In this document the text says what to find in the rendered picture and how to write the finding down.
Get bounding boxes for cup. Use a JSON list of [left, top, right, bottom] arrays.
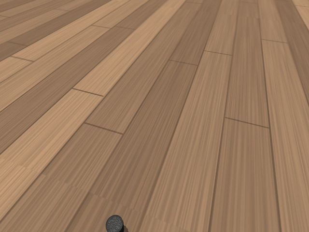
[[106, 215, 124, 232]]

